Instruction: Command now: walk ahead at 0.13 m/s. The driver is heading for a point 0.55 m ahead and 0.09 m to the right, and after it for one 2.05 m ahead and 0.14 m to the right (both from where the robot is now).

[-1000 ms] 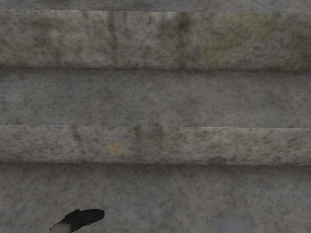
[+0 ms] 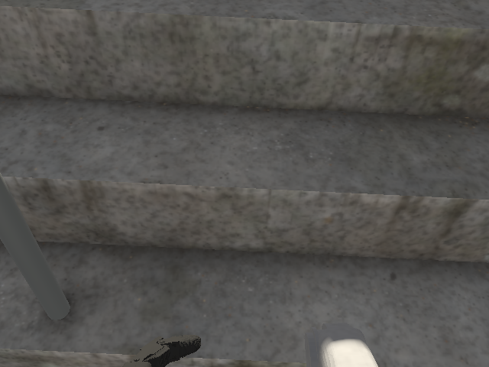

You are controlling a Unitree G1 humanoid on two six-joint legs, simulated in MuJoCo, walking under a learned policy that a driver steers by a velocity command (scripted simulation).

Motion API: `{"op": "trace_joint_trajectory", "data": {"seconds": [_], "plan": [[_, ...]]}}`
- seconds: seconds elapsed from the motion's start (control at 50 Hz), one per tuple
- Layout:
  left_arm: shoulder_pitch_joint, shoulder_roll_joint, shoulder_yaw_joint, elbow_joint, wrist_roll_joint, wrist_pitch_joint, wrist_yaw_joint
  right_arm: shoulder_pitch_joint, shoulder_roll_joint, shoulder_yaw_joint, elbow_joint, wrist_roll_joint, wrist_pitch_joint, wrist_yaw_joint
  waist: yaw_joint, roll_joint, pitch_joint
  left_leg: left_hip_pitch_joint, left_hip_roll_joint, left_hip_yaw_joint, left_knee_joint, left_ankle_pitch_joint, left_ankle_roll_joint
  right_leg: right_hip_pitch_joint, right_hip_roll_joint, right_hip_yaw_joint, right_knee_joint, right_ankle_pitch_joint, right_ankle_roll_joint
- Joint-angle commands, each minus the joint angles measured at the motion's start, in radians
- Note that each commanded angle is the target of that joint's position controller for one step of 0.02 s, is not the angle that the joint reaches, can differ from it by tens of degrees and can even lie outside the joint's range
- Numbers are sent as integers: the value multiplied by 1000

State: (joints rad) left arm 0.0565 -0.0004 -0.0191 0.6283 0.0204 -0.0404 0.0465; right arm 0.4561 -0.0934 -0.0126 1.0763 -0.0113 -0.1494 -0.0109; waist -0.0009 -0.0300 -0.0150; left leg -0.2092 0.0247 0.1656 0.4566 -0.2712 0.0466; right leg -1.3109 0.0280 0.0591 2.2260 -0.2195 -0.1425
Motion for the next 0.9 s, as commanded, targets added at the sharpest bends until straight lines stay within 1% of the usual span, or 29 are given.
{"op": "trace_joint_trajectory", "data": {"seconds": [0.02, 0.06, 0.08, 0.1, 0.12, 0.16, 0.18, 0.2, 0.22, 0.24, 0.26, 0.3, 0.32, 0.34, 0.36, 0.4, 0.48, 0.52, 0.54, 0.56, 0.58, 0.62, 0.66, 0.68, 0.74, 0.78, 0.84, 0.88, 0.9], "plan": [[-101, 34, -9, -129, -3, 20, -15, 17, -78, -8, -77, 9, 15, -46, 41, 53, 83, -13, 163, -116, -260, 249, 106, -26, -104, -113, -221, 17, 42], [-164, 31, -7, -174, 6, 37, -29, 55, -134, -31, -98, 3, 33, -85, 0, 133, 26, 103, 179, -150, -308, 352, 147, -16, -130, -165, -278, -28, 71], [-197, 3, -36, -196, -24, 43, -41, 70, -228, -64, -121, 24, 47, -98, -39, 199, -12, 165, 212, -110, -440, 444, 156, 126, -157, -194, -574, -216, 38], [-189, -24, -44, -175, -35, 48, -37, 78, -206, -68, -128, 12, 65, -105, -58, 240, -33, 159, 216, -97, -435, 522, 165, 271, -149, -197, -655, -301, 15], [-81, -16, -36, -110, -55, 47, -38, 35, -198, -61, -152, 12, 66, -99, -30, 211, -95, 176, 211, -15, -331, 914, 144, 455, -97, -248, -780, -389, 2], [109, 40, -13, -25, -37, 50, -18, 56, -219, -57, -169, 53, 38, -66, 4, 256, -295, 237, 255, -27, -102, 1716, 129, 805, 53, -315, -952, -279, -32], [287, 144, 22, -2, -32, 33, -9, 43, -273, -74, -157, 74, 17, -32, 106, 324, -391, 233, 234, -43, 133, 1664, 91, 955, 5, -118, -1105, -180, -68], [361, 213, 50, 43, -24, 32, 15, 55, -251, -82, -199, 62, 23, 18, 120, 44, -431, -41, 129, -82, 355, 1174, 29, 1080, -210, 344, -1357, -294, -152], [318, 250, 69, 34, 5, 68, 39, -4, -197, -74, -228, 30, 44, 51, 150, -201, -431, -155, -12, -163, 698, 250, 26, 1025, -309, 742, -1778, -567, -218], [134, 325, 103, 10, 13, 82, 38, -82, -108, -73, -281, -24, 68, 60, 85, -167, -340, -311, -44, -323, 1161, 143, 2, 892, -317, 817, -1884, -747, -193], [17, 324, 106, 23, 13, 83, 26, -154, -56, -65, -349, -37, 82, 48, 22, -106, -240, -439, -64, -346, 1430, 212, -6, 806, -324, 716, -1826, -681, -128], [-7, 187, 68, 151, -14, 54, 12, -146, -42, -45, -365, -51, 96, 18, -67, 63, 35, -539, -54, -306, 1385, 358, 20, 577, -253, 345, -1577, -544, -18], [11, 146, 55, 206, -3, 41, -3, -67, -21, -34, -333, -47, 97, 16, -107, 56, 62, -551, -75, -307, 1390, 380, 40, 539, -217, 241, -1529, -521, 7], [32, 124, 47, 235, 4, 25, -15, -24, -9, -26, -303, -35, 100, 18, -116, 54, 72, -558, -109, -308, 1419, 426, 51, 521, -203, 188, -1513, -498, 18], [51, 124, 45, 267, 12, 7, -28, -26, 23, -15, -306, -21, 96, 11, -118, -39, 57, -632, -140, -323, 1539, 420, 69, 569, -209, 192, -1545, -489, 5], [104, 152, 54, 310, 3, -18, -35, -52, 37, -3, -310, -20, 104, 2, -107, -59, 57, -753, -137, -336, 1518, 421, 69, 665, -224, 174, -1609, -469, 16], [231, 187, 66, 370, -4, -63, -16, -176, 0, 1, -327, -38, 122, -20, -64, -55, 37, -923, -75, -299, 1428, 424, 23, 824, -273, 177, -1711, -457, 15], [264, 201, 76, 377, -10, -84, -10, -221, 7, -3, -335, -25, 114, -22, -46, -66, 17, -984, -57, -279, 1416, 426, 17, 886, -294, 201, -1756, -469, 7], [307, 222, 91, 372, -20, -85, 2, -268, 4, -5, -344, -16, 111, -18, -3, -74, 6, -1035, -35, -220, 1384, 383, 8, 956, -326, 234, -1832, -476, -16], [337, 197, 92, 386, -12, -81, 9, -294, 17, -5, -344, -19, 112, -17, 3, -90, -2, -1058, -6, -187, 1439, 372, 8, 990, -331, 261, -1845, -475, -48], [361, 164, 87, 401, -13, -80, 14, -304, 33, -1, -342, -17, 103, -14, 6, -89, -14, -1082, 5, -158, 1535, 367, 13, 997, -344, 267, -1852, -478, -75], [392, 156, 92, 412, 2, -98, 9, -364, 41, 3, -362, -31, 88, 1, 14, -41, -8, -1142, 48, -141, 1573, 336, 36, 1037, -348, 290, -1892, -500, -90], [402, 178, 101, 410, -14, -115, 4, -359, 10, -9, -339, -36, 93, 12, 20, 0, -7, -1122, 59, -134, 1585, 330, 41, 1057, -341, 264, -1921, -436, -90], [399, 168, 103, 423, -8, -113, 8, -342, 23, -8, -333, -47, 99, 23, 5, 10, 9, -1116, 74, -151, 1565, 350, 41, 1063, -333, 250, -1907, -397, -86], [421, 172, 98, 435, -5, -114, 11, -400, 33, -1, -352, -47, 107, 13, 14, 11, 48, -1171, 82, -144, 1616, 303, 40, 1123, -347, 232, -1928, -346, -93], [466, 173, 93, 454, 6, -125, 12, -506, 50, 8, -416, -33, 107, 1, 50, -60, 94, -1304, 95, -135, 1740, 192, 50, 1226, -382, 237, -1997, -285, -110], [566, 147, 82, 473, 14, -139, 0, -583, 88, 27, -477, 5, 110, -21, 69, -61, 139, -1512, 133, -198, 1883, -10, 75, 1351, -418, 238, -2045, -314, -108], [591, 151, 82, 456, 17, -143, -1, -637, 61, 25, -527, 0, 109, -27, 85, -17, 148, -1547, 164, -199, 1822, -88, 69, 1376, -415, 203, -2074, -302, -93], [579, 159, 86, 450, 13, -136, 0, -706, 62, 32, -568, 19, 105, -21, 87, -43, 160, -1537, 174, -194, 1754, -141, 68, 1339, -400, 149, -2109, -289, -79]]}}
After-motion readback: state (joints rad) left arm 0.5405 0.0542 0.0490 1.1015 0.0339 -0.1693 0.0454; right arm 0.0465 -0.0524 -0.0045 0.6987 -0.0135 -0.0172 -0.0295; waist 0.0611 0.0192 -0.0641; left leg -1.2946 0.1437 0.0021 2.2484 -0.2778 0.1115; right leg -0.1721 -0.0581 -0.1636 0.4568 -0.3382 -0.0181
